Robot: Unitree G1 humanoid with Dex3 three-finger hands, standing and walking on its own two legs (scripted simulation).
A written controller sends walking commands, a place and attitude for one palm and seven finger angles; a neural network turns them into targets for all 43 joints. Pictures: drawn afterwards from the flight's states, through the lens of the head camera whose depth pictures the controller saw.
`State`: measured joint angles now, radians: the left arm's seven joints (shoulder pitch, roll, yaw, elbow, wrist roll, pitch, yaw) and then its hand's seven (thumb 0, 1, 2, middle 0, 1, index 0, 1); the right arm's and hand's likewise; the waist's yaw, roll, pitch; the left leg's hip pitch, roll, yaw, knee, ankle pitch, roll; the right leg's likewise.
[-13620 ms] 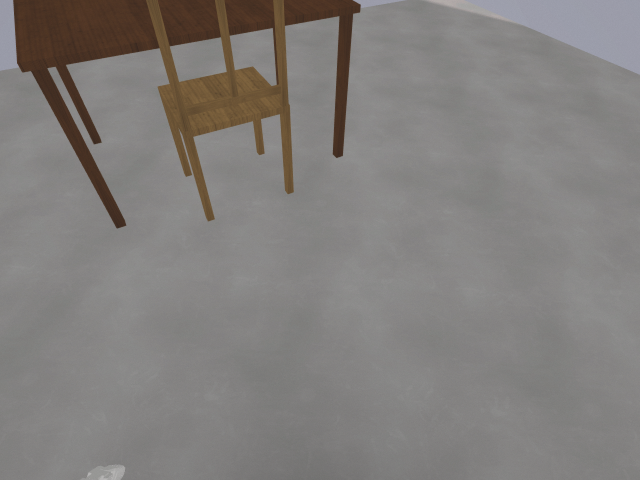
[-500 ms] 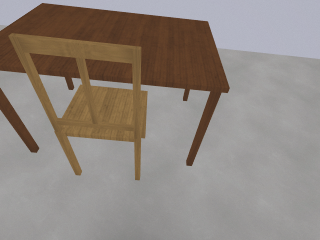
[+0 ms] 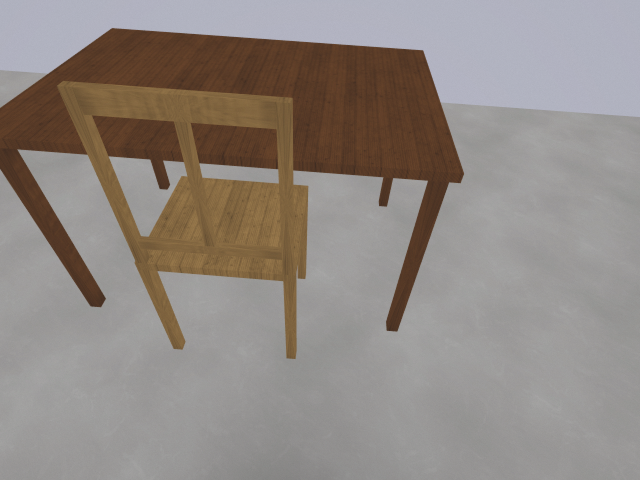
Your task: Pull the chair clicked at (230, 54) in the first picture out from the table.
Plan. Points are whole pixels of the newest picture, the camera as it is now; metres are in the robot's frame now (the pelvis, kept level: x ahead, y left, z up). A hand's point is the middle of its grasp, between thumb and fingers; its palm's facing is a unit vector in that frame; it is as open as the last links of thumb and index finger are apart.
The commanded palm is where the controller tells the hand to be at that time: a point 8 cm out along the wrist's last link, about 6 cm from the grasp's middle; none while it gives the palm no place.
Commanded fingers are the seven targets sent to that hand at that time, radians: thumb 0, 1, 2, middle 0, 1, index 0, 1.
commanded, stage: look again from close up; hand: left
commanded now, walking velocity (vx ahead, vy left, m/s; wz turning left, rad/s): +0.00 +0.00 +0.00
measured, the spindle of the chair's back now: (198, 190) +0.69 +0.32 -0.06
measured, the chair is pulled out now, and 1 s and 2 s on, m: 0.00 0.00 0.00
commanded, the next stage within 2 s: shuffle to correct the standing spot in 0.88 s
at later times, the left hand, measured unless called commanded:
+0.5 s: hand out of the picture -0.07 +0.15 -0.18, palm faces +0.04 -0.99 -0.16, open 7.4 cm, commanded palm none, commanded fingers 0.00 0.90 0.90 -0.20 -0.30 -0.20 -0.30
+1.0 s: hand out of the picture -0.07 +0.15 -0.17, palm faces +0.02 -0.99 -0.14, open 7.4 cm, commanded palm none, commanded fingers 0.00 0.90 0.90 -0.20 -0.30 -0.20 -0.30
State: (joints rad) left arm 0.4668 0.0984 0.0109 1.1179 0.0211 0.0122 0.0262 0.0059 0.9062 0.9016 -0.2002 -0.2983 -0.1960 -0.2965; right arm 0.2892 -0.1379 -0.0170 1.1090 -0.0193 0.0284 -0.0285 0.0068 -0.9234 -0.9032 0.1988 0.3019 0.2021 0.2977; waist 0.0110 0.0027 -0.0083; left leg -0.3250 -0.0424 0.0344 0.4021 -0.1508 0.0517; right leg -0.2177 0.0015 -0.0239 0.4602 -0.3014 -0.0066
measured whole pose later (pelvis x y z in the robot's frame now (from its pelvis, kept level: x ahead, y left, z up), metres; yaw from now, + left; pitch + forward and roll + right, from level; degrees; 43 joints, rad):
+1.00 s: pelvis -0.04 +0.00 +0.00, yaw -2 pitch +0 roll +0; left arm 0.37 0.10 0.00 1.11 0.01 -0.01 0.03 0.01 0.91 0.90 -0.20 -0.30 -0.20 -0.30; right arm 0.31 -0.11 0.01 1.14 -0.02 0.00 -0.04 0.02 -0.93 -0.90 0.20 0.30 0.20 0.30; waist 0.00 0.00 0.01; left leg -0.27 -0.03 0.03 0.39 -0.12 0.04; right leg -0.16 0.01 -0.04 0.43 -0.27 -0.02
